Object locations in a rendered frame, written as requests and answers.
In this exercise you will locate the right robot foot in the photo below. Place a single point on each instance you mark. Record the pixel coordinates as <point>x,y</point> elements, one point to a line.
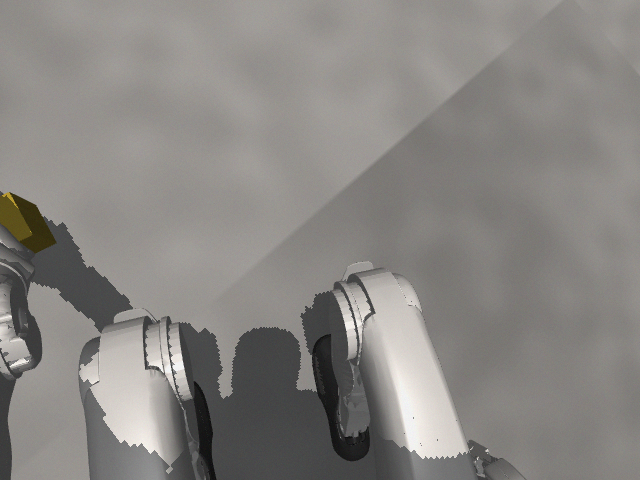
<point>348,448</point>

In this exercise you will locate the left robot hand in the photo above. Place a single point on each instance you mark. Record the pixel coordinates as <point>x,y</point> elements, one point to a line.
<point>31,253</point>

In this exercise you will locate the left robot foot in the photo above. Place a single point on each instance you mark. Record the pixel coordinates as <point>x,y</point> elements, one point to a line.
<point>205,432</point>

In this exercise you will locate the cube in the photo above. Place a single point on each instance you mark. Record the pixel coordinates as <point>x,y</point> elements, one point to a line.
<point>23,219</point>

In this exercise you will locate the right robot hand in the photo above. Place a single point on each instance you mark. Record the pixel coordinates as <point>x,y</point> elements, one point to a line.
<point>493,468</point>

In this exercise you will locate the left robot arm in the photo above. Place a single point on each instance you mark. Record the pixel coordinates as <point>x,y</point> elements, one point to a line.
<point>20,337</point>

